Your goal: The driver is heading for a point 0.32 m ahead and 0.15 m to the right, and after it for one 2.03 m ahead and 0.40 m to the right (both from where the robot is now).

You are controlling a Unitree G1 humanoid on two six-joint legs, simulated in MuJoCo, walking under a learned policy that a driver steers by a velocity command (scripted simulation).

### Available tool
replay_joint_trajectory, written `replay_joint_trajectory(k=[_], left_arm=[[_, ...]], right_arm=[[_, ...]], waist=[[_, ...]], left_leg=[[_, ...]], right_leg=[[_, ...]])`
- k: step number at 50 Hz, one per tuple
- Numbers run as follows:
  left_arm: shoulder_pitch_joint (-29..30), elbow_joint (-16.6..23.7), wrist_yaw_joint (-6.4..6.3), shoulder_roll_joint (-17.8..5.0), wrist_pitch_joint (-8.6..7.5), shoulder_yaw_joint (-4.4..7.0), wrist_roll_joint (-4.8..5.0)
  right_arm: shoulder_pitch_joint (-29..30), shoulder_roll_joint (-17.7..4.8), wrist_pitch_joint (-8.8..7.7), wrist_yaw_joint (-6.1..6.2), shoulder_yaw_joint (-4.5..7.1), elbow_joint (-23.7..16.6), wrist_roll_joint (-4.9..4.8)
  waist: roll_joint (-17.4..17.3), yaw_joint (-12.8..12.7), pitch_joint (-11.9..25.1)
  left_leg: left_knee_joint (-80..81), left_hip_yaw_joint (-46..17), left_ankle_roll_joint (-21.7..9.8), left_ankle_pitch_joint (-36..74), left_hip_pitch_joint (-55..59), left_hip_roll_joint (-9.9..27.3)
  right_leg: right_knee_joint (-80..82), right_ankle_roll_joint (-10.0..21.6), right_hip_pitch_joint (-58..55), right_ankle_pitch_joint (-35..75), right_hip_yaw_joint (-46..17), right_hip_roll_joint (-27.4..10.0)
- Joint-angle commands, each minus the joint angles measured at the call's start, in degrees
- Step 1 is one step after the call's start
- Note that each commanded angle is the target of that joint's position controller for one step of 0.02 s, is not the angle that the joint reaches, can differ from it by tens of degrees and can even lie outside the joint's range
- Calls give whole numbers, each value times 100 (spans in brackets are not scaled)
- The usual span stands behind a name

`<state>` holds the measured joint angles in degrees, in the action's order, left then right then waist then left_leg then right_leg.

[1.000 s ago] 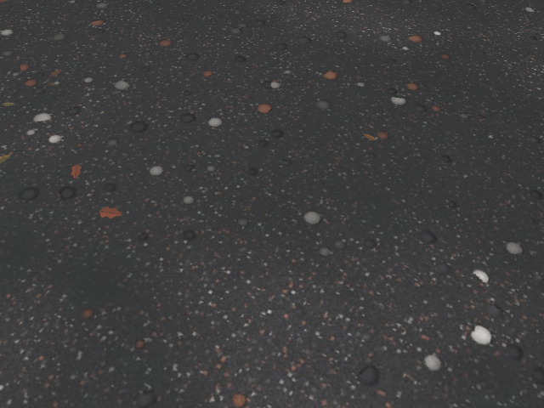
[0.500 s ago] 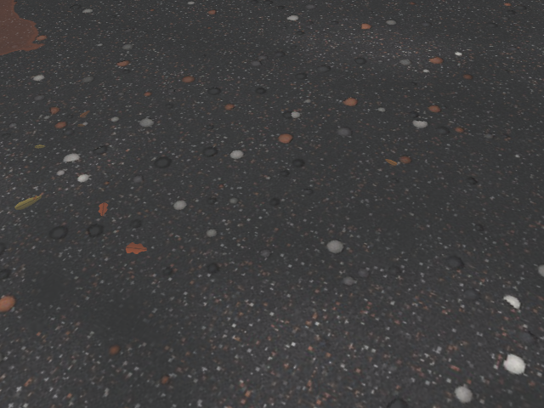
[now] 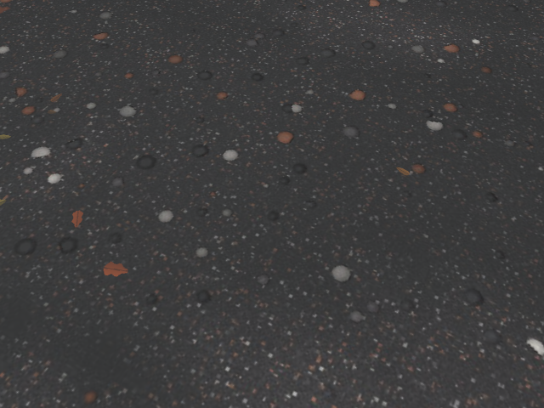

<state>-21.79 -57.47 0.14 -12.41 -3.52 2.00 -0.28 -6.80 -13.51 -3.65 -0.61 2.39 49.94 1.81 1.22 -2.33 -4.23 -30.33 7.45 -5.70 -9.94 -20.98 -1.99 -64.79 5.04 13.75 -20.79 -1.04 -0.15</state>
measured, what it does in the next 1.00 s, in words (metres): walks ahead, turning right: right foot, then left foot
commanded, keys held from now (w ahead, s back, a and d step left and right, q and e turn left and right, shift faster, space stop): w+e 0.26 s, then e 0.32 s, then no key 0.42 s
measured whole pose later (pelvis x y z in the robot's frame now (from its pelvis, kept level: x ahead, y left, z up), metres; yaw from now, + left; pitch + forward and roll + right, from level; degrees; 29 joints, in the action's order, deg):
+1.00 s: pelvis +0.34 +0.00 +0.01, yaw -23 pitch +0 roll +0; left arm -12.3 -51.0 -1.0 -13.3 1.0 2.3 -0.9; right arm -13.6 -11.7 0.7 2.9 1.6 50.4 1.3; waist 1.7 -0.8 -0.8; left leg -26.7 0.1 -1.0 -13.4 -12.6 -0.5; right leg -27.4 3.9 16.5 -12.2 -3.1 5.8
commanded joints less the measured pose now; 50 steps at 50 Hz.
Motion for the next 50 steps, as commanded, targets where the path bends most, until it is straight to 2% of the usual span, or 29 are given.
replay_joint_trajectory(k=[1,3,5,7,10,13,15,17,19,20,21,22,23,24,25,26,27,28,29,30,33,38,41,44,46,47,48,49,50], left_arm=[[-208,263,70,-460,36,130,-123],[-215,253,139,-308,169,132,-142],[159,391,186,-280,250,146,-137],[588,538,219,-282,288,154,-126],[1186,755,261,-236,263,131,-108],[1777,974,301,-132,235,56,-124],[2064,1104,307,-43,213,2,-158],[1998,1129,296,-65,189,-2,-193],[1377,977,263,-217,178,57,-231],[905,866,236,-352,146,117,-244],[341,711,191,-528,78,206,-272],[-170,605,111,-824,-2,325,-324],[120,735,47,-1504,64,513,-250],[-225,844,41,-1679,146,565,-22],[273,993,-50,-1455,247,535,16],[750,1062,-86,-1053,296,427,59],[930,1044,-104,-808,310,356,68],[970,1061,-119,-709,310,329,72],[964,1057,-100,-699,291,314,29],[968,1063,-74,-766,248,325,-21],[911,1075,-33,-904,191,345,-93],[741,1037,-40,-883,298,314,-115],[714,1006,-51,-866,348,292,-159],[765,960,-65,-846,389,260,-184],[858,917,-103,-813,421,219,-137],[883,890,-133,-757,433,181,-89],[755,896,-142,-550,405,113,-58],[439,906,-126,-212,377,20,20],[616,820,-144,-406,415,63,1]], right_arm=[[-667,-390,-142,62,97,80,-59],[-853,-372,-254,72,86,174,-74],[-1000,-466,-323,82,112,250,-105],[-1181,-454,-332,97,109,311,-88],[-1417,-402,-329,121,79,412,-94],[-1634,-431,-320,172,59,505,-103],[-1798,-433,-277,236,43,597,-114],[-1913,-521,-210,299,54,659,-109],[-1767,-685,-140,385,111,621,-108],[-1649,-770,-95,402,145,570,-106],[-1525,-794,-55,384,165,500,-125],[-1353,-815,-50,326,188,395,-198],[-1879,-212,-66,288,116,108,-199],[-1869,-462,-26,260,117,-30,-224],[-1466,-470,-14,251,101,-95,-191],[-1213,-478,-14,242,106,-154,-153],[-987,-523,34,242,135,-234,-70],[-1072,-516,152,247,147,-232,33],[-1191,-450,281,252,142,-215,63],[-1325,-348,366,252,121,-189,47],[-1286,-295,448,244,108,-225,-11],[-649,-413,559,263,123,-396,-41],[-483,-400,564,281,107,-415,-80],[-580,-364,527,324,87,-365,-129],[-882,-264,487,360,58,-244,-145],[-1081,-201,436,376,31,-163,-128],[-1090,-383,355,401,43,-159,-36],[-894,-793,290,405,74,-259,34],[-446,-672,273,327,23,-263,-22]], waist=[[-491,168,265],[-457,79,248],[-442,59,80],[-416,118,-46],[-376,217,-176],[-390,352,-235],[-355,410,-309],[-478,382,-139],[-762,119,231],[-831,-78,504],[-759,-323,843],[-330,-678,1157],[1109,-38,1749],[451,-310,2748],[-27,-223,2146],[-195,-42,1234],[-341,144,779],[-331,255,643],[-291,338,682],[-259,408,783],[4,411,1010],[399,146,885],[464,45,725],[519,41,641],[442,211,607],[318,351,566],[-73,246,590],[-994,-53,761],[-1157,-84,391]], left_leg=[[2172,-1900,-411,-328,1145,1706],[2300,-1423,-369,152,1014,1645],[2461,-1020,-331,309,1077,1608],[2519,-681,-261,529,1246,1537],[2488,-206,-140,1105,1444,1401],[2356,184,-48,1907,1705,1381],[2003,476,-1,3187,1969,1398],[1404,661,71,4554,2309,1432],[457,739,150,5824,2469,1466],[-287,718,134,5893,2428,1503],[-1321,656,138,5193,2238,1491],[-2939,730,325,3341,1486,1199],[-5088,584,635,-2587,-647,216],[-5911,-664,714,-2557,-1329,-38],[-5783,-935,699,-1965,-1571,303],[-5200,-912,705,-1616,-1578,503],[-4662,-970,735,-1484,-1458,627],[-4333,-948,778,-1382,-1120,645],[-4085,-932,808,-1337,-852,619],[-3915,-874,824,-1276,-689,565],[-3337,-819,833,-979,-608,532],[-2356,-888,805,-755,-681,565],[-1785,-873,744,-960,-457,476],[-1090,-775,623,-1303,34,286],[-48,-673,512,-1031,604,178],[923,-706,447,-404,1131,208],[1488,-1329,351,-65,1531,731],[1819,-2540,11,684,1750,1825],[1603,-2525,-428,1640,750,2104]], right_leg=[[-318,62,1387,521,-278,-540],[-214,6,1338,628,-222,-547],[-47,-58,1791,955,-159,-620],[197,-117,2285,1391,-102,-656],[966,-183,2577,2009,78,-587],[1944,-179,2423,2361,477,-458],[2530,-124,2238,2360,817,-310],[2817,-11,1880,2098,1081,-26],[2867,191,1221,1570,1190,337],[3032,342,735,1424,1095,453],[3505,499,57,1672,916,520],[4103,760,-912,2977,413,112],[3031,1493,-2837,7419,-1641,-1725],[3539,2394,-3279,7691,-2813,-2314],[3978,2262,-2550,6202,-2403,-2154],[4361,1951,-1519,5247,-2027,-1838],[4562,1641,-919,4786,-1741,-1477],[4663,1480,-434,4688,-1506,-1263],[4692,1365,-162,4636,-1354,-1105],[4662,1308,-36,4805,-1201,-1008],[4674,1132,5,4676,-1000,-846],[4993,869,-149,2411,-1264,-807],[5032,870,-171,1692,-1438,-874],[4836,852,-140,1814,-1567,-932],[4564,718,-96,2130,-1609,-910],[4385,513,110,2160,-1556,-817],[4139,197,359,1816,-1443,-602],[3609,-79,636,733,-830,-30],[3700,-169,156,-13,-397,291]])
Velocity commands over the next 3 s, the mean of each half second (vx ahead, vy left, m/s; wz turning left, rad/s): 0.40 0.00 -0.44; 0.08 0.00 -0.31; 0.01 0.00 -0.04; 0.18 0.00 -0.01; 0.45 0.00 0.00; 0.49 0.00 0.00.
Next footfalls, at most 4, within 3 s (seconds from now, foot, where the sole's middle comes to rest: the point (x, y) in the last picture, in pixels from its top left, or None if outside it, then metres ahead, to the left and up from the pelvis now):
0.44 right None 0.37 -0.11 -0.77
0.96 left None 0.41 0.08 -0.77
2.00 right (364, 406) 0.46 -0.18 -0.77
2.50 left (352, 267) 0.84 -0.17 -0.77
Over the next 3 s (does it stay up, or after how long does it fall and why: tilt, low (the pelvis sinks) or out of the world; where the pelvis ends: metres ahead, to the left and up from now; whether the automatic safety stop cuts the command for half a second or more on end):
stays up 0.91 -0.28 0.01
